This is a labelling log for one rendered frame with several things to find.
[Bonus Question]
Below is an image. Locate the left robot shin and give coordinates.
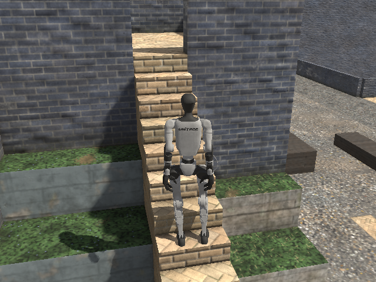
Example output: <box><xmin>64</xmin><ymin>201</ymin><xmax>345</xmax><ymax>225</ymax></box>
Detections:
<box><xmin>173</xmin><ymin>199</ymin><xmax>183</xmax><ymax>238</ymax></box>

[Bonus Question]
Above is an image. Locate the robot right hand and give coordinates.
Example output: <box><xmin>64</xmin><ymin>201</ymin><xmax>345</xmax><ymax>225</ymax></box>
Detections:
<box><xmin>200</xmin><ymin>174</ymin><xmax>214</xmax><ymax>191</ymax></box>

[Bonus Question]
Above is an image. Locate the robot right foot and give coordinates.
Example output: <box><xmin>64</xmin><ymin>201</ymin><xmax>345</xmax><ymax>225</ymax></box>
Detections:
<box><xmin>200</xmin><ymin>229</ymin><xmax>209</xmax><ymax>244</ymax></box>

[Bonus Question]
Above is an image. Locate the robot left upper arm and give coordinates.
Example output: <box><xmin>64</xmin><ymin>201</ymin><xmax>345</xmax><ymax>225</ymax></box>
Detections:
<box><xmin>164</xmin><ymin>119</ymin><xmax>176</xmax><ymax>152</ymax></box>

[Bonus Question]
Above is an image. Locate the robot right upper arm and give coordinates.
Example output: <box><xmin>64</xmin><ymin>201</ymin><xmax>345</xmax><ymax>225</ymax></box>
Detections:
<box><xmin>200</xmin><ymin>119</ymin><xmax>212</xmax><ymax>152</ymax></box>

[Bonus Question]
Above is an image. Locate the robot left forearm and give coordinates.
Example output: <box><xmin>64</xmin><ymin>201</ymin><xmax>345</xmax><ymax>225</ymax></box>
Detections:
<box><xmin>163</xmin><ymin>144</ymin><xmax>172</xmax><ymax>176</ymax></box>

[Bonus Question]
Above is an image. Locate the robot right forearm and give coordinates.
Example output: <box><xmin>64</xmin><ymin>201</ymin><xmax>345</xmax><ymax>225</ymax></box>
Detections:
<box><xmin>205</xmin><ymin>144</ymin><xmax>214</xmax><ymax>175</ymax></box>

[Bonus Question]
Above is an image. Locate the robot left hand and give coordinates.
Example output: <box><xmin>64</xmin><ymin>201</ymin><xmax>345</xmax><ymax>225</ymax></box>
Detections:
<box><xmin>163</xmin><ymin>175</ymin><xmax>177</xmax><ymax>192</ymax></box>

